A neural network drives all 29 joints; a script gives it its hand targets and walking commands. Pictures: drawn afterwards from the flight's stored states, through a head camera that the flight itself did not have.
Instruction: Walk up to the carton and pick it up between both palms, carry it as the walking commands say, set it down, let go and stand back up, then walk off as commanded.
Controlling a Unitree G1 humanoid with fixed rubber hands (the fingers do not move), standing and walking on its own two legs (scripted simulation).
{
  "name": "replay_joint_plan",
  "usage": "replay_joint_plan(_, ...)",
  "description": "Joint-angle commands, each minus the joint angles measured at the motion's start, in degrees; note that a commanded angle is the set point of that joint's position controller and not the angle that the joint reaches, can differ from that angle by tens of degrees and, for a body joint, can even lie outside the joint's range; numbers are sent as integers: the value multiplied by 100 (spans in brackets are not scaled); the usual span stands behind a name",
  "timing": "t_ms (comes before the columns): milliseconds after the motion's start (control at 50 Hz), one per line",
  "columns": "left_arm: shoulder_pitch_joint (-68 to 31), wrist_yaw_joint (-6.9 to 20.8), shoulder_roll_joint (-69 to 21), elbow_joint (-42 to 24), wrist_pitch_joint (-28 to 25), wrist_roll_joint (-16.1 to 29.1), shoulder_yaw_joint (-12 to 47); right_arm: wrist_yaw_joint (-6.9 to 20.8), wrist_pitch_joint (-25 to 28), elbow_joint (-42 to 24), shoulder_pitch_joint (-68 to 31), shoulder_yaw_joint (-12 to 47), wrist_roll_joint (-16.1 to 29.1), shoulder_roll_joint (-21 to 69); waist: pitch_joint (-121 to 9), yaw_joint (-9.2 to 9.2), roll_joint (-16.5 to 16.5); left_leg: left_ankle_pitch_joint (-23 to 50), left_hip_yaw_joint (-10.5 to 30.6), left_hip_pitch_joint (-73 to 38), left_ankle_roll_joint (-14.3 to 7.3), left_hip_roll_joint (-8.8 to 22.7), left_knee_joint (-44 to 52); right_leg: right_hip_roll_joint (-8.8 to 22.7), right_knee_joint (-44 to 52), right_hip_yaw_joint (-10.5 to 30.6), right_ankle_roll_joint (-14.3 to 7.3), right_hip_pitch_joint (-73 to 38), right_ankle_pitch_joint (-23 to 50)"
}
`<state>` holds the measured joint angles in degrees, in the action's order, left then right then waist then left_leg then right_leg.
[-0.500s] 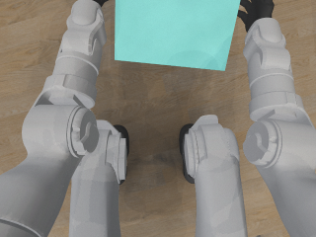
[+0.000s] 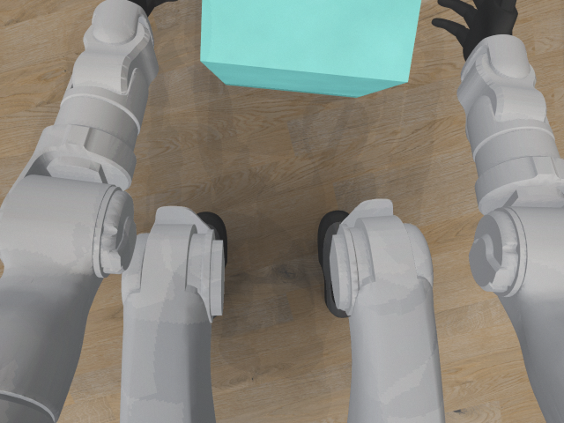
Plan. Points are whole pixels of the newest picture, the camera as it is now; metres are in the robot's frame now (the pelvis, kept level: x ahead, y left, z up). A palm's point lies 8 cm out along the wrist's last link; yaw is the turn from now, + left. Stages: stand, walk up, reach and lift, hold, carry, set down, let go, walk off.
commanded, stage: set down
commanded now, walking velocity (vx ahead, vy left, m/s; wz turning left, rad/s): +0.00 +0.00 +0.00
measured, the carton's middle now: out of the picture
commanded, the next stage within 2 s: let go in 1.32 s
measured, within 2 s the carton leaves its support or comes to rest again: neither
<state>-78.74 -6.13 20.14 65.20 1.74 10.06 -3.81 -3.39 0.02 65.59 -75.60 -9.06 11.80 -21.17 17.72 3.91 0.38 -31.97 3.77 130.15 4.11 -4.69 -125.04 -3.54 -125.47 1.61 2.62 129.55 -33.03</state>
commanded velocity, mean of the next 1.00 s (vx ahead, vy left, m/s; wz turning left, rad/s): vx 0.00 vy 0.00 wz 0.00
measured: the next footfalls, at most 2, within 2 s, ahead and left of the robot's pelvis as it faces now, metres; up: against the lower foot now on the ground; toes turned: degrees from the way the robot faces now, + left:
none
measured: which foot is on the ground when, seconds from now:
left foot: down 0.00-1.00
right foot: down 0.00-1.00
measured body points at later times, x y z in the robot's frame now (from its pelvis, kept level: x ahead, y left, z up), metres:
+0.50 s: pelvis +0.01 +0.00 +0.08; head +0.34 -0.01 +0.39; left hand +0.56 +0.15 -0.05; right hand +0.52 -0.25 -0.04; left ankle +0.12 +0.13 -0.34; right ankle +0.11 -0.12 -0.34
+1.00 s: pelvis +0.03 +0.00 +0.22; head +0.33 -0.01 +0.55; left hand +0.56 +0.16 +0.11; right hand +0.52 -0.25 +0.12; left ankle +0.11 +0.13 -0.34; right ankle +0.11 -0.12 -0.34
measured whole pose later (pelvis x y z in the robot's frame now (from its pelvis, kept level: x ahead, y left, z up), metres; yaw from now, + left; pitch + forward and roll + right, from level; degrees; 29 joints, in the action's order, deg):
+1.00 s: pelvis +0.03 +0.00 +0.22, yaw +0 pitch +46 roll +0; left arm -60.3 -3.3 14.7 46.4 9.7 0.7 -12.5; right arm 1.5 -8.0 45.4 -56.6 -18.0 3.6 -15.6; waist -5.9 4.3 1.6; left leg -24.3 3.8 102.2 2.4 -2.5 -80.0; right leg -2.2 -80.6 2.3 1.4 101.9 -25.1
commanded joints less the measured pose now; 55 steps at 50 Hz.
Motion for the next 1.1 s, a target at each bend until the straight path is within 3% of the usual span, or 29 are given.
replay_joint_plan(0,-1239,-2,563,-736,-81,-69,-123,-9,86,-676,-1111,-109,8,-654,-6480,118,335,1441,-555,-3189,-183,275,828,263,1162,-407,-1,-2847,1773)
replay_joint_plan(100,-1059,-101,616,-1692,88,-87,-208,-136,-66,-1649,-888,-247,7,-789,-8116,176,307,1743,-721,-4005,-158,184,941,203,1332,-506,22,-3925,2208)
replay_joint_plan(160,-898,-132,559,-1972,258,-116,-262,-174,-259,-1974,-671,-312,-122,-766,-8269,224,229,1543,-803,-4037,-164,129,1161,175,1564,-554,32,-4142,2077)
replay_joint_plan(260,-541,-69,362,-1862,366,-259,-467,-78,-403,-2029,-366,-466,-360,-527,-7511,174,131,1299,-802,-3575,-223,97,1596,115,1927,-562,3,-3803,1874)
replay_joint_plan(400,-262,11,290,-1851,436,-483,-673,76,-513,-2137,-120,-591,-491,-376,-7439,90,86,1267,-788,-3662,-250,51,2228,35,2513,-578,-16,-3903,1849)
replay_joint_plan(680,111,132,180,-2554,716,-679,-731,272,-758,-2707,371,-815,-635,-378,-8196,214,311,1767,-780,-5058,-158,-59,3543,-48,3860,-689,-6,-4798,2280)
replay_joint_plan(1080,784,351,-140,-2527,612,-1079,-1042,580,-600,-2643,1010,-1090,-970,-101,-7782,218,266,2565,-590,-6839,-172,-31,5963,-23,6166,-516,89,-6377,3169)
